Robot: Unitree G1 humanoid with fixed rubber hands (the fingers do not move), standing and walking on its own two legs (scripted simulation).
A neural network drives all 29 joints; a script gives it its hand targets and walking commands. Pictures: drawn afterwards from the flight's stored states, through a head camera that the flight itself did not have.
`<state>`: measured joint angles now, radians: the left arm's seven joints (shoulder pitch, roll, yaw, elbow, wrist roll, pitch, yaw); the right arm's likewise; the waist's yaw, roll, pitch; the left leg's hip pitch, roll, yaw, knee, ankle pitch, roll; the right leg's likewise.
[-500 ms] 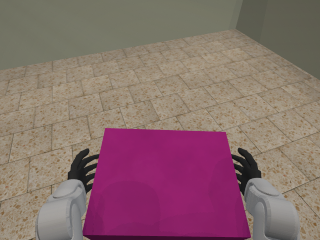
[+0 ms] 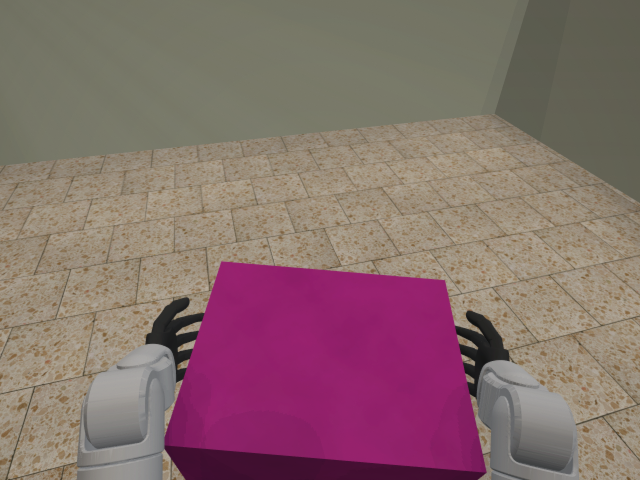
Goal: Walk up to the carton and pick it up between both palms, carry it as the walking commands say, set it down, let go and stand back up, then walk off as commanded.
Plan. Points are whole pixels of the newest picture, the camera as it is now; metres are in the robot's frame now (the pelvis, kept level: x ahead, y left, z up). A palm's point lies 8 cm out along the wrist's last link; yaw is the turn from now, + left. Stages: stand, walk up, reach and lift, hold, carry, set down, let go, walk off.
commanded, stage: carry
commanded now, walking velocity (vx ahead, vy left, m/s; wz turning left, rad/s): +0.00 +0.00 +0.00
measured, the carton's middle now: (322, 393) +0.26 +0.00 +0.01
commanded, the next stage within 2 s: none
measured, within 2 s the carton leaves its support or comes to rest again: neither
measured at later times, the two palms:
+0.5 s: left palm (181, 348) +0.27 +0.17 +0.09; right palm (497, 354) +0.26 -0.20 +0.09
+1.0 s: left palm (182, 327) +0.30 +0.18 +0.08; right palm (477, 331) +0.30 -0.19 +0.08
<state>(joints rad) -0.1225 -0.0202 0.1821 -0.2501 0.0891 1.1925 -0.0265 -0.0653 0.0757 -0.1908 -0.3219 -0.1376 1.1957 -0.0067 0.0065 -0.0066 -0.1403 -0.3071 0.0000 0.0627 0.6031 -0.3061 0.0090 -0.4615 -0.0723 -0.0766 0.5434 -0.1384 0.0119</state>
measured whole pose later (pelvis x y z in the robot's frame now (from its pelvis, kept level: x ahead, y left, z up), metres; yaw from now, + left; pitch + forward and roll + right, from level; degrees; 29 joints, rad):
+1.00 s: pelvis +0.06 -0.01 +0.00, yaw +0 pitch +3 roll +0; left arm -0.06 -0.06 0.19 -0.34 0.11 1.13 -0.02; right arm -0.06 0.08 -0.20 -0.33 -0.11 1.13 0.01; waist 0.00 0.00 -0.11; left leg -0.25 0.03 0.05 0.58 -0.37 -0.01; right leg -0.42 -0.04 -0.10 0.54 -0.16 -0.01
